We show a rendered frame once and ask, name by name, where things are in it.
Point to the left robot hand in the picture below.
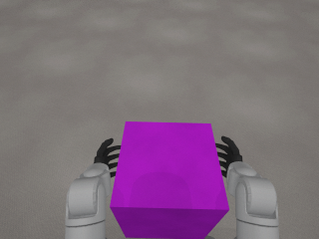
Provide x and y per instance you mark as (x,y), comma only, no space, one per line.
(103,157)

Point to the left robot forearm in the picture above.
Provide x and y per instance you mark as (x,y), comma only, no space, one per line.
(86,203)

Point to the carton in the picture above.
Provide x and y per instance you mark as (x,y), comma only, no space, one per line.
(168,183)

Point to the right robot forearm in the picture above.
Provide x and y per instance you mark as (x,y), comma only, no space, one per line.
(256,207)

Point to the right robot hand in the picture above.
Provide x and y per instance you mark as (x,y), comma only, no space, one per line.
(232,155)

